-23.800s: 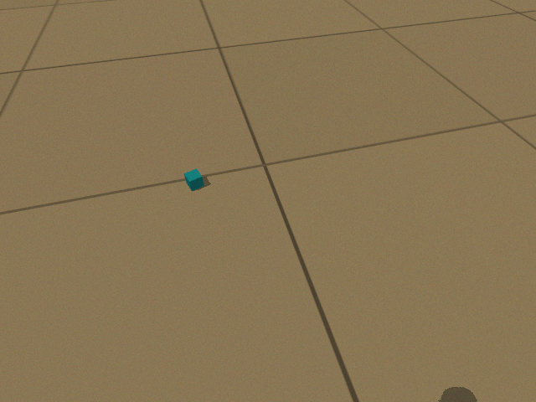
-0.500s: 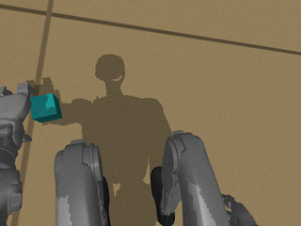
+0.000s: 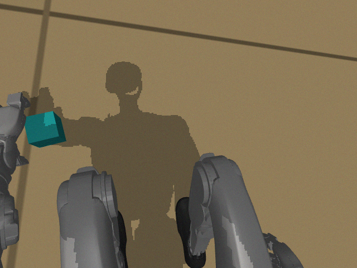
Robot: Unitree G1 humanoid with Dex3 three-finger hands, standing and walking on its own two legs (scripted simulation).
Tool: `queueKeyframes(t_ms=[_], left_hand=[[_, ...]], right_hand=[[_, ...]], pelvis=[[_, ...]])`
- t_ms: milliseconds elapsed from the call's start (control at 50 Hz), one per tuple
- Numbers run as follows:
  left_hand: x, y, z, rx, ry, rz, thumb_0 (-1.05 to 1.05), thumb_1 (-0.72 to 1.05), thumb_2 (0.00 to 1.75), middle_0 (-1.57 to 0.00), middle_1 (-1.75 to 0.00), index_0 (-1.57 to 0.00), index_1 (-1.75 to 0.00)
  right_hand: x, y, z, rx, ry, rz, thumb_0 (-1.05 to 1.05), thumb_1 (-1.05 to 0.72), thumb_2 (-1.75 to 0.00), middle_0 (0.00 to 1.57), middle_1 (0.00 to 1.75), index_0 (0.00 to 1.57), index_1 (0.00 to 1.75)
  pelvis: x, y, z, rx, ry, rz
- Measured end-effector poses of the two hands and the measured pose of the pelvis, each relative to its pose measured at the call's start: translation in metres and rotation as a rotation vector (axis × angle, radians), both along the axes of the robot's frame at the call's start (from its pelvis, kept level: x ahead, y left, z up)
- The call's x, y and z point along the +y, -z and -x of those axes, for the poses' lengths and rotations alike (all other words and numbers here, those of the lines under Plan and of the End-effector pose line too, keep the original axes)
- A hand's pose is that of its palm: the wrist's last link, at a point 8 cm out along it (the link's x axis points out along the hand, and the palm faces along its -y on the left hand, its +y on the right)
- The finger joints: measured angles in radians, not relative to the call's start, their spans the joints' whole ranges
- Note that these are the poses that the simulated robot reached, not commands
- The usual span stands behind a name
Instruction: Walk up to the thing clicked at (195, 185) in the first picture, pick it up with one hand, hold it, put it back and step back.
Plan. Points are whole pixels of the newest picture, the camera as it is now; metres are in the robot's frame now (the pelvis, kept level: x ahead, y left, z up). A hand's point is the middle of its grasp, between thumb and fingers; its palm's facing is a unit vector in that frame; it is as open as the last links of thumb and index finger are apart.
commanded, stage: rise first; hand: left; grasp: from above
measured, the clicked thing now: (46, 130) +0.44 +0.31 -0.29
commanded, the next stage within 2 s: approach in 0.82 s
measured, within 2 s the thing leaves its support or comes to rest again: neither
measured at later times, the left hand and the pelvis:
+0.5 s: hand (8, 138) +0.39 +0.34 -0.17, palm faces -0.44 -0.13 -0.89, open 14.2 cm; pelvis +0.00 +0.00 +0.01, yaw +0 degrees
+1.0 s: hand (4, 139) +0.39 +0.35 -0.16, palm faces -0.45 -0.12 -0.88, open 14.0 cm; pelvis +0.00 +0.00 +0.01, yaw +0 degrees
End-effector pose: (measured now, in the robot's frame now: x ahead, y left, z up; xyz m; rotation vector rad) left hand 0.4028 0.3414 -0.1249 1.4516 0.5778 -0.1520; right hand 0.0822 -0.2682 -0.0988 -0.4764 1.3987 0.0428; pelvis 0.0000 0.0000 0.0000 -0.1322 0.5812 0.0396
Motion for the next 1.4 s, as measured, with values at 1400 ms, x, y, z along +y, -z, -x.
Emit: queueKeyframes(t_ms=[1400], left_hand=[[-0.063,-0.014,-0.063,-0.117,0.077,-0.013,0.00,-0.49,0.98,-0.19,-0.90,-0.17,-0.93]], right_hand=[[-0.002,-0.012,0.037,0.010,0.043,0.002,0.00,-0.91,-0.90,0.20,0.30,0.20,0.30]], pelvis=[[-0.001,0.000,0.004,0.010,0.007,0.001]])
